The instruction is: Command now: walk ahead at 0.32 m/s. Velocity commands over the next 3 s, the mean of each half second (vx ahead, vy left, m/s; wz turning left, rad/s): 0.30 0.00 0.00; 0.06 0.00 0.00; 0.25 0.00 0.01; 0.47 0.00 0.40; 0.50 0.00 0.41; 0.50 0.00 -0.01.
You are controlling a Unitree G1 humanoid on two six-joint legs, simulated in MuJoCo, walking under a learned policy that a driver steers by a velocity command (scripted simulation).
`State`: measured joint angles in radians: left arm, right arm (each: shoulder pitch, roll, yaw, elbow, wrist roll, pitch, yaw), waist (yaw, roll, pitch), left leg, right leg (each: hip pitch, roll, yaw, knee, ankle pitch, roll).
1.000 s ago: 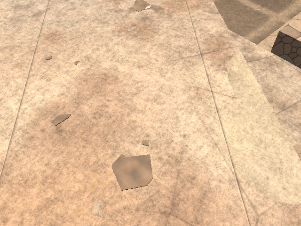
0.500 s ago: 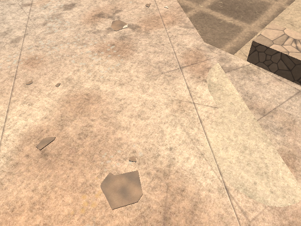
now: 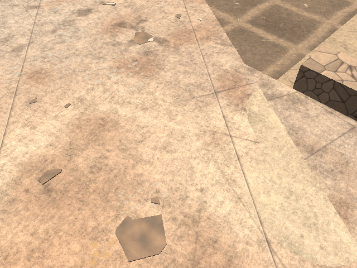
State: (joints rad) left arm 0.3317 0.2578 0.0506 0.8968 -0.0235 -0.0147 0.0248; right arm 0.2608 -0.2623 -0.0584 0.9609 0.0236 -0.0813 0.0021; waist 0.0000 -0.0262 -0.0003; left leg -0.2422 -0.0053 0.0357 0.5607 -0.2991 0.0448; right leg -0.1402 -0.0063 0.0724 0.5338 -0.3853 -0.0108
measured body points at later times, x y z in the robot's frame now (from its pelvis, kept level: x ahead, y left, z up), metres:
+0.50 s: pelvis +0.20 -0.02 -0.01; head +0.24 -0.02 +0.44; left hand +0.42 +0.21 -0.10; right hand +0.15 -0.28 -0.15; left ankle +0.02 +0.11 -0.68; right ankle +0.32 -0.11 -0.73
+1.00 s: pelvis +0.30 +0.00 +0.01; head +0.31 +0.01 +0.46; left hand +0.37 +0.25 -0.14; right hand +0.36 -0.26 -0.13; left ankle +0.29 +0.12 -0.73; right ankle +0.32 -0.11 -0.73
